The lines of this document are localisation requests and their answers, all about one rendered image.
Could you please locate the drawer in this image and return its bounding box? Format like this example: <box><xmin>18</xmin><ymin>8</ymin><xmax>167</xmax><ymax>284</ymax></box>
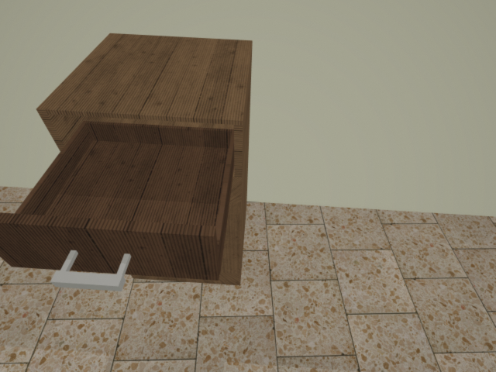
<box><xmin>0</xmin><ymin>121</ymin><xmax>234</xmax><ymax>281</ymax></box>

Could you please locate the cabinet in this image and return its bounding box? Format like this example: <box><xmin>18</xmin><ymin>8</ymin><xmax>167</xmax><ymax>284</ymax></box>
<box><xmin>36</xmin><ymin>33</ymin><xmax>253</xmax><ymax>285</ymax></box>

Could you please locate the handle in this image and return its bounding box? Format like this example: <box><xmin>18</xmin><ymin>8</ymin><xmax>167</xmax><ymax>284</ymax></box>
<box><xmin>50</xmin><ymin>250</ymin><xmax>131</xmax><ymax>291</ymax></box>

